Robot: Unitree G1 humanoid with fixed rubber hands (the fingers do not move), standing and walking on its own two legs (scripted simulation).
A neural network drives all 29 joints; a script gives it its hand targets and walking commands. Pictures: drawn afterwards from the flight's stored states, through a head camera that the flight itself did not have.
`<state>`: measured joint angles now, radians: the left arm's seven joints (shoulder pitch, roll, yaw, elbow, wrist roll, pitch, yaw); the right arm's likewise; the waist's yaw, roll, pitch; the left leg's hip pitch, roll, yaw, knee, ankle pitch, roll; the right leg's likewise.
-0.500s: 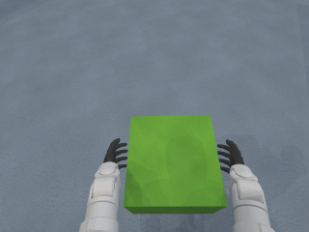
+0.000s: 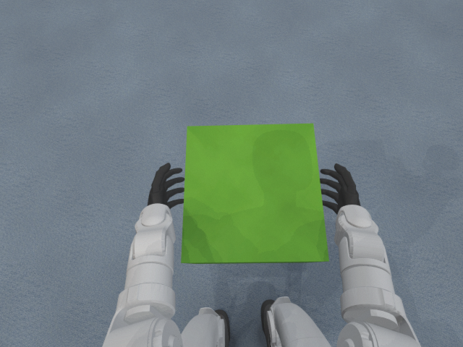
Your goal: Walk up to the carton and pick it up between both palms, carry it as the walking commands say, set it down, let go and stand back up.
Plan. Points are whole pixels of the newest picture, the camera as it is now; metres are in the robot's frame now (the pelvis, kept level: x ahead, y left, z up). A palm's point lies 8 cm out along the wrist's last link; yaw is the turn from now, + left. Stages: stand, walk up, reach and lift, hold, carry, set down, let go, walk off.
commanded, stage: set down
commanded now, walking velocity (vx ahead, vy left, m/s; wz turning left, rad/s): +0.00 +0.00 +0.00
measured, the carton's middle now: (250, 198) +0.39 -0.04 -0.14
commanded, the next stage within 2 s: none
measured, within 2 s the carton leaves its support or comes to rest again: neither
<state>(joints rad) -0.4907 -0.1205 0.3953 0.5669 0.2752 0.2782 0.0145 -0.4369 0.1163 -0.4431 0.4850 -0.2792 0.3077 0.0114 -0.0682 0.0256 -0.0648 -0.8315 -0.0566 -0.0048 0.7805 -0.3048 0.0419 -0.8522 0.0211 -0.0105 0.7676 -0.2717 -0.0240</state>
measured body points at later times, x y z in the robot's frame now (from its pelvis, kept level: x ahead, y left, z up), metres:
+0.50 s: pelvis -0.04 -0.01 -0.08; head +0.17 -0.02 +0.32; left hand +0.40 +0.13 -0.15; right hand +0.37 -0.21 -0.15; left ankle +0.03 +0.09 -0.70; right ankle +0.04 -0.10 -0.70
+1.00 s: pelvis -0.05 +0.00 -0.16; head +0.19 -0.01 +0.22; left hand +0.42 +0.13 -0.24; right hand +0.40 -0.21 -0.24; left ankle +0.03 +0.09 -0.70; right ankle +0.04 -0.10 -0.70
